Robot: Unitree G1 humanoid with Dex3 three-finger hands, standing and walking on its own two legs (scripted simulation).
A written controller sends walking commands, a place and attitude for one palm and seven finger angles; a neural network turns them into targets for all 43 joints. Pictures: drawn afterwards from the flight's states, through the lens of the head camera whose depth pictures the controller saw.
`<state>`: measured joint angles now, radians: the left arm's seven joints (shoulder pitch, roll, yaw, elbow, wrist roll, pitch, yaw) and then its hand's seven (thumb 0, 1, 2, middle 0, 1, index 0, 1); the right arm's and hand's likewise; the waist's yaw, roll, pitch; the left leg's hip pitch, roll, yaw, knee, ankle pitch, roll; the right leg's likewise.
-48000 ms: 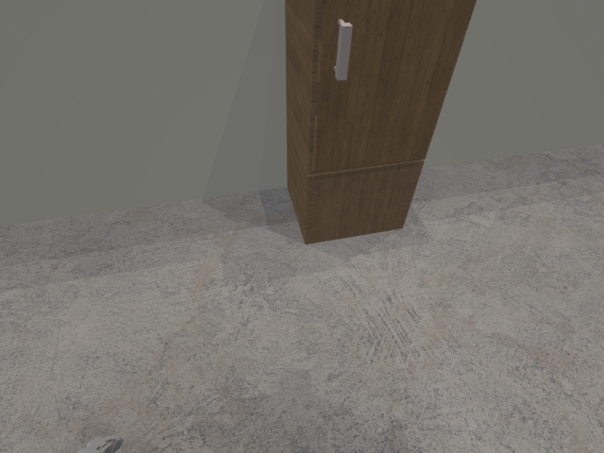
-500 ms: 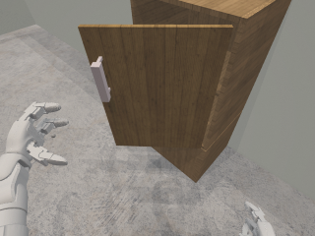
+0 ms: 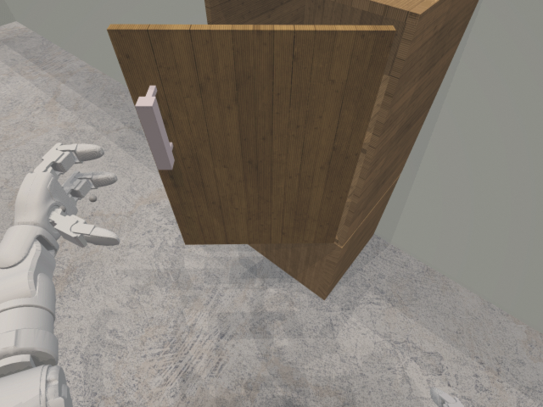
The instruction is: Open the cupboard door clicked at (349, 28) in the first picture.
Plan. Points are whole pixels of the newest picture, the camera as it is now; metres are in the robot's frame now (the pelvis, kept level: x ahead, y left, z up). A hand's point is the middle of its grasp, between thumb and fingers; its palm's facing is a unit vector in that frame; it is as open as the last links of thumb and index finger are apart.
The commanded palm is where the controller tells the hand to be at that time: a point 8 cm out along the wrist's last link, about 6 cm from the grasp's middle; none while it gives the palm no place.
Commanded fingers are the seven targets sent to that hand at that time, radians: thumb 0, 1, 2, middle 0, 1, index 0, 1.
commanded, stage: move the hooked fingers beside the handle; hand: left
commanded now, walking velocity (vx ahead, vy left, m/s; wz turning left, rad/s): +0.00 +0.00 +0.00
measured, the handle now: (159, 128) +0.55 +0.22 +0.10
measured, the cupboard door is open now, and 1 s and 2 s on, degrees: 40 40 40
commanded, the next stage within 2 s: slide the fingers in behind the handle in 1.74 s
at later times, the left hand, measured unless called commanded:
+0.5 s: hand (111, 169) +0.43 +0.26 +0.11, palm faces +0.07 -1.00 +0.00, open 14.0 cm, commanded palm +0.41 +0.31 +0.11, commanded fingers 0.00 -0.50 0.30 -0.30 -1.20 -0.30 -1.20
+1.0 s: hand (118, 143) +0.49 +0.26 +0.12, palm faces +0.05 -1.00 +0.00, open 14.0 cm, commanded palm +0.47 +0.32 +0.11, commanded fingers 0.00 -0.50 0.30 -0.30 -1.20 -0.30 -1.20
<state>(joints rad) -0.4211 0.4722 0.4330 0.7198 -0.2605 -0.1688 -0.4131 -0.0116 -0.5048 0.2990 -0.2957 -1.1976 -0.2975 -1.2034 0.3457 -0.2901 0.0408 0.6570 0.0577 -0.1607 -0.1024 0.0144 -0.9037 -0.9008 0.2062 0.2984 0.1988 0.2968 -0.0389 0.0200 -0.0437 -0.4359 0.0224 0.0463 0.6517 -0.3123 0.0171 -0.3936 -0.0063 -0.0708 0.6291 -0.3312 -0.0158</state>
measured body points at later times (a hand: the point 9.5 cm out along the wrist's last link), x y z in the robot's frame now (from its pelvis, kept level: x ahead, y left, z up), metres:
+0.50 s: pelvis +0.00 +0.01 +0.00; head +0.06 +0.02 +0.44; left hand +0.43 +0.32 +0.11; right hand +0.07 -0.25 -0.11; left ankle +0.01 +0.11 -0.72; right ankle -0.01 -0.11 -0.72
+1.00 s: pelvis +0.00 +0.00 -0.01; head +0.09 +0.02 +0.43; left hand +0.48 +0.32 +0.12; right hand -0.01 -0.28 -0.12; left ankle +0.01 +0.11 -0.72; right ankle -0.01 -0.11 -0.72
